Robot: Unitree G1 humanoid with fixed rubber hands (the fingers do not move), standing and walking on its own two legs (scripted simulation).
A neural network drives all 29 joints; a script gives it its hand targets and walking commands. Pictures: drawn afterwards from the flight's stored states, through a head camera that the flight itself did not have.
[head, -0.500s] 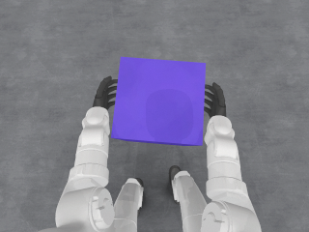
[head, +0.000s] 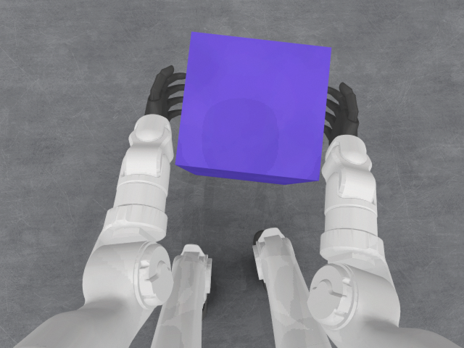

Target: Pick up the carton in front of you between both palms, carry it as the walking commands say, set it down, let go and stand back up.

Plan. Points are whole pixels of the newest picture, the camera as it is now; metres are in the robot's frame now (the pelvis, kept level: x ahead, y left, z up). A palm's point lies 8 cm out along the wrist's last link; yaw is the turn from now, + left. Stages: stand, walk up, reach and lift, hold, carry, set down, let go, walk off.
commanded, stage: set down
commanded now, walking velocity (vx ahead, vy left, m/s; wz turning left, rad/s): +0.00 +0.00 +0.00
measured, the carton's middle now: (248, 125) +0.47 -0.07 -0.17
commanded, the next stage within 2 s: none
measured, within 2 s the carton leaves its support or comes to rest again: rests again in 1.64 s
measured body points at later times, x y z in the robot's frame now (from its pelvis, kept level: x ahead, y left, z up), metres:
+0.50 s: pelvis -0.03 -0.01 -0.12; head +0.31 -0.03 +0.18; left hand +0.55 +0.05 -0.24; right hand +0.45 -0.24 -0.25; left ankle +0.04 +0.10 -0.56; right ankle +0.09 -0.14 -0.56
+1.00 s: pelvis -0.03 +0.00 -0.19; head +0.36 -0.01 +0.03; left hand +0.58 +0.03 -0.37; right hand +0.47 -0.26 -0.36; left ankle +0.04 +0.10 -0.56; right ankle +0.09 -0.14 -0.56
